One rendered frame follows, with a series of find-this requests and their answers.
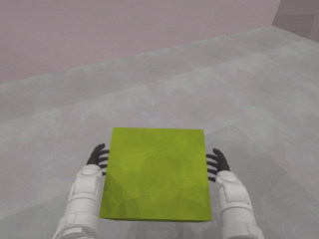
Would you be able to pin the right robot hand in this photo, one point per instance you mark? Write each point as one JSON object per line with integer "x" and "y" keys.
{"x": 221, "y": 164}

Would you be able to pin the left robot hand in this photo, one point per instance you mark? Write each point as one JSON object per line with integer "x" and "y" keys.
{"x": 96, "y": 159}

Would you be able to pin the right robot forearm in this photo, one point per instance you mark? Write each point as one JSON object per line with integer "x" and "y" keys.
{"x": 236, "y": 212}

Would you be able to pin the carton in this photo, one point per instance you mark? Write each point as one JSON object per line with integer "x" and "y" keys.
{"x": 156, "y": 175}

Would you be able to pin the left robot forearm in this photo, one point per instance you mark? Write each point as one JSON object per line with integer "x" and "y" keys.
{"x": 82, "y": 208}

